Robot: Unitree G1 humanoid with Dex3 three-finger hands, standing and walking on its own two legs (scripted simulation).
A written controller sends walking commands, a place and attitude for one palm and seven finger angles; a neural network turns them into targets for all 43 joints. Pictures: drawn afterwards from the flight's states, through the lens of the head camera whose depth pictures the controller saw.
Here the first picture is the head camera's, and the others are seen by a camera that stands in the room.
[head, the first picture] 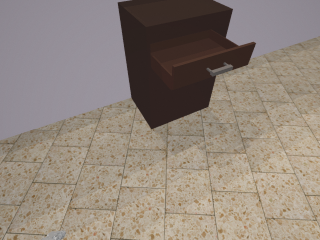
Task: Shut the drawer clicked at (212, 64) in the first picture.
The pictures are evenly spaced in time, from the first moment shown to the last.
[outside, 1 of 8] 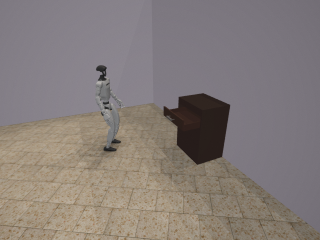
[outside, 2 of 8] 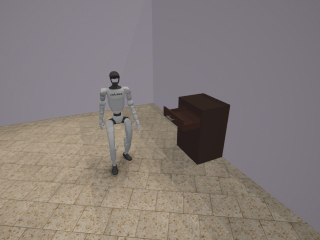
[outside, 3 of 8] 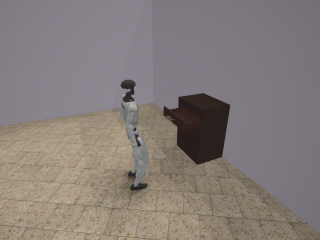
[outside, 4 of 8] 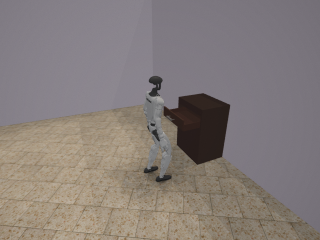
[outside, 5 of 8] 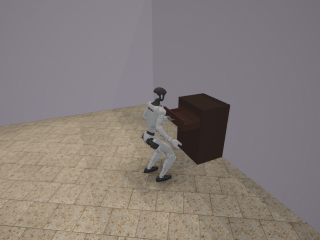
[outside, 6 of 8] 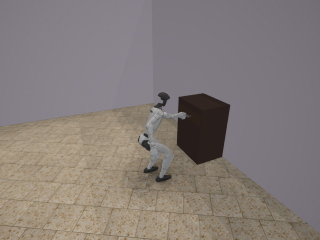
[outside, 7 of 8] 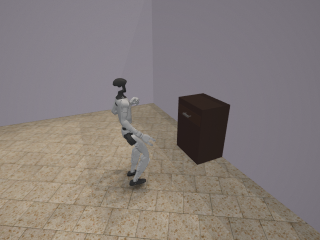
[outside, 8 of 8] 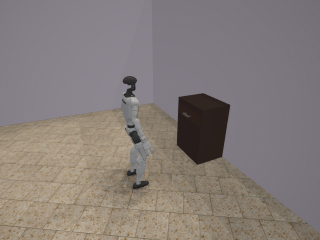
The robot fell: no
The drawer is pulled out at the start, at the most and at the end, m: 0.26 0.26 0.00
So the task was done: yes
